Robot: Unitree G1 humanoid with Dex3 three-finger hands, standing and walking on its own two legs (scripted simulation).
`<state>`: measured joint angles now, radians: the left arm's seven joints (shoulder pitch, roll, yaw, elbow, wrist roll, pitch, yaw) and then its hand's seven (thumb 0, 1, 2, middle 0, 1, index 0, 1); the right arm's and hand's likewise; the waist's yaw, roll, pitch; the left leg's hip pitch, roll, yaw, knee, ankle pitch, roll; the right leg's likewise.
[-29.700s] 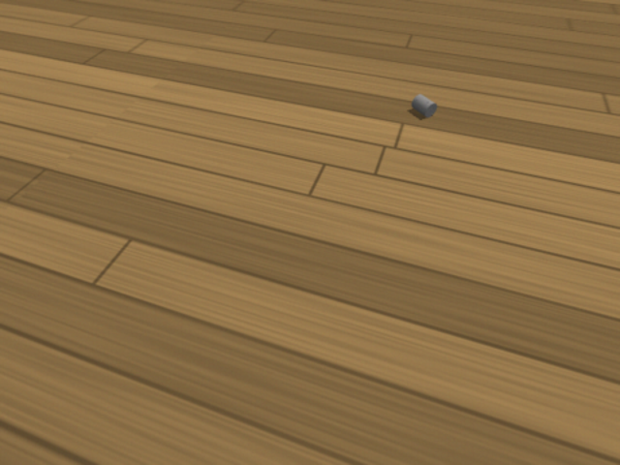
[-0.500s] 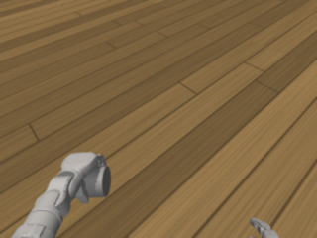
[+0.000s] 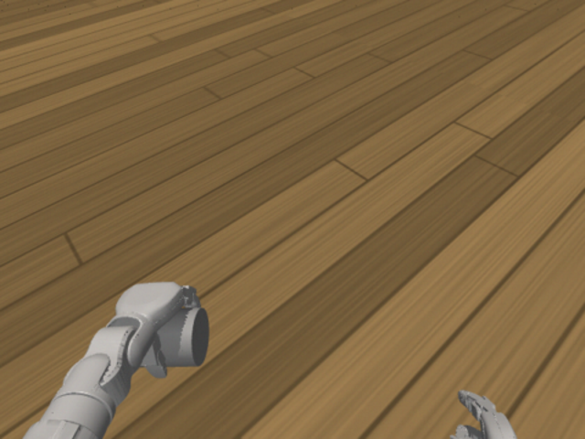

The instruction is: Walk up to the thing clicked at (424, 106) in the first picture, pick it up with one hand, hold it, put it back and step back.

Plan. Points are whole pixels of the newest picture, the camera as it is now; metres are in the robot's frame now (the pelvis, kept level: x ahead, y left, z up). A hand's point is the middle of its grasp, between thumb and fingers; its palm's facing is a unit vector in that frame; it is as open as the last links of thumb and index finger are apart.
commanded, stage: hold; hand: left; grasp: from above
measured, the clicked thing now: (164, 337) +0.30 +0.23 -0.06
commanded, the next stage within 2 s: crouch in 0.88 s
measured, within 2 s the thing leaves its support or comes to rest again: neither
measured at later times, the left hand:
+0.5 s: hand (157, 333) +0.29 +0.22 -0.02, palm faces -0.46 -0.03 -0.89, open 11.1 cm
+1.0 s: hand (159, 326) +0.30 +0.22 -0.02, palm faces -0.47 -0.03 -0.88, open 11.1 cm
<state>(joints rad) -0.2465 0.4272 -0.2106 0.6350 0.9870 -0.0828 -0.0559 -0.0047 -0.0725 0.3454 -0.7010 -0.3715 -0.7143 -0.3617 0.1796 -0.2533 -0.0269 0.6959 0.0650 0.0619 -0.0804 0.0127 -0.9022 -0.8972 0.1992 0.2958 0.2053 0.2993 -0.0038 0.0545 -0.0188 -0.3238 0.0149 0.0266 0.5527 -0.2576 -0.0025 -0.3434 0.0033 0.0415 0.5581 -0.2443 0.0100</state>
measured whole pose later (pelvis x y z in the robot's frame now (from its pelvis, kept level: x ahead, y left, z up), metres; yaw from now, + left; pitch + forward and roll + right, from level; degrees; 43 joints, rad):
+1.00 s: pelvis +0.01 +0.00 +0.01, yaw +0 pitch +1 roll +0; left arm -0.23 0.43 -0.21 0.58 0.99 -0.07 -0.09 -0.01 -0.09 0.39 -0.66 -0.46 -0.67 -0.45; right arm 0.17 -0.25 -0.03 0.69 0.07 0.09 -0.08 0.01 -0.91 -0.90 0.20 0.30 0.21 0.30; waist 0.00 0.06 0.00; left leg -0.26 0.01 0.03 0.48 -0.24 0.00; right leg -0.28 0.00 0.04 0.49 -0.23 0.01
